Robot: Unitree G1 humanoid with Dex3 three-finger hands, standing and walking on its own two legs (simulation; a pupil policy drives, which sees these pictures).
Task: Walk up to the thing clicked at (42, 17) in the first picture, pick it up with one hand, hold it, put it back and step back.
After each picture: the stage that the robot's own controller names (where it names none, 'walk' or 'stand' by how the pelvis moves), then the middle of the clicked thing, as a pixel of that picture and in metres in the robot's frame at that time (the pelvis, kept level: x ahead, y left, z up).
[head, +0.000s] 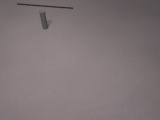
stand; (43, 20) +1.73 +0.45 -0.66
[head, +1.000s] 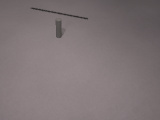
walk; (58, 28) +1.61 +0.18 -0.63
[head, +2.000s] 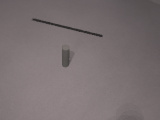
walk; (65, 56) +1.00 +0.09 -0.64
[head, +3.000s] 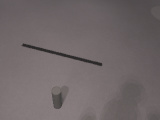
walk; (57, 98) +0.60 +0.15 -0.65
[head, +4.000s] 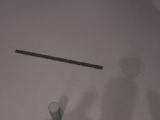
stand; (55, 113) +0.44 +0.17 -0.63
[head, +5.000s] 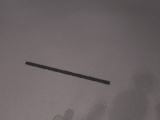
stand; out of the picture +0.42 +0.16 -0.65
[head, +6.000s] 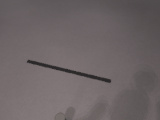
stand; out of the picture +0.43 +0.16 -0.66
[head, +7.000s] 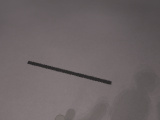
stand; out of the picture +0.42 +0.15 -0.66
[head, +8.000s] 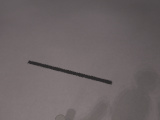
stand; out of the picture +0.42 +0.15 -0.66
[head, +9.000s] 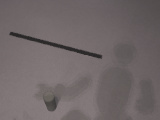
go down; (50, 102) +0.44 +0.16 -0.59
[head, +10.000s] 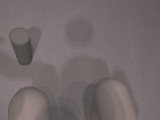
go down; (22, 49) +0.51 +0.18 -0.25
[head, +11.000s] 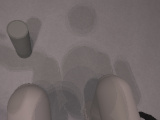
close in; (21, 42) +0.51 +0.18 -0.25
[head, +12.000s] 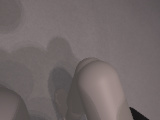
close in; out of the picture +0.50 +0.23 -0.17
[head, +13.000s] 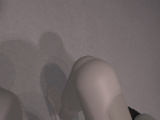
close; out of the picture +0.49 +0.25 -0.17
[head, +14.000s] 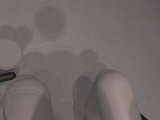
lift; (3, 60) +0.37 +0.22 -0.11
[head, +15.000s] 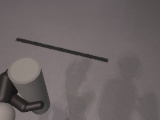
lift; (34, 91) +0.30 +0.15 +0.05
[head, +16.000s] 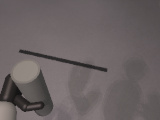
hold; (36, 92) +0.30 +0.15 +0.03
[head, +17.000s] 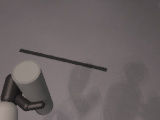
crouch; (37, 92) +0.31 +0.15 +0.03
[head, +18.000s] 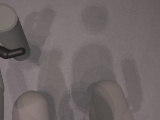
crouch; (13, 39) +0.47 +0.16 -0.05
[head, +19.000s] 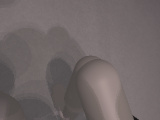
lower; out of the picture +0.48 +0.23 -0.18
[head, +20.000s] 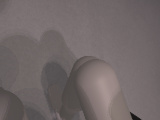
lower; out of the picture +0.47 +0.24 -0.18
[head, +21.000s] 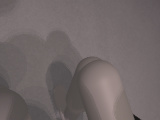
lower; out of the picture +0.47 +0.23 -0.17
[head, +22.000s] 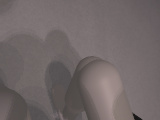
lower; out of the picture +0.47 +0.23 -0.17
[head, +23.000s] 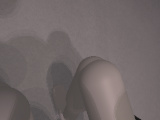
loosen; out of the picture +0.45 +0.21 -0.18
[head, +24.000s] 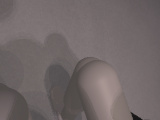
withdraw; out of the picture +0.46 +0.22 -0.18
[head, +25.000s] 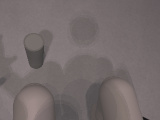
walk; (35, 53) +0.47 +0.16 -0.24
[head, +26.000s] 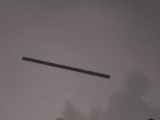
stand; out of the picture +0.39 +0.13 -0.59
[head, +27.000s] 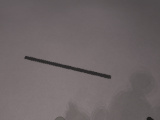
stand; out of the picture +0.39 +0.14 -0.60
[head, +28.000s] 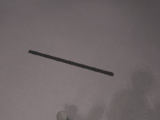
stand; out of the picture +0.40 +0.13 -0.61
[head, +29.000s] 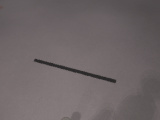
walk; out of the picture +0.41 +0.13 -0.66
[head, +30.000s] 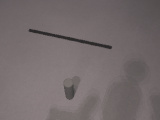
walk; (69, 89) +0.57 +0.10 -0.63
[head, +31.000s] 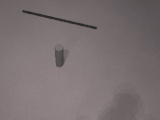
walk; (59, 56) +0.89 +0.14 -0.64
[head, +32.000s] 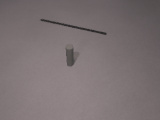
stand; (69, 56) +1.05 +0.13 -0.64
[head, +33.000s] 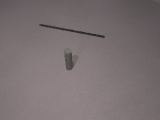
stand; (68, 59) +1.05 +0.13 -0.66
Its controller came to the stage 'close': yes
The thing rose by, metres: 0.68
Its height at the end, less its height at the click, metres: +0.00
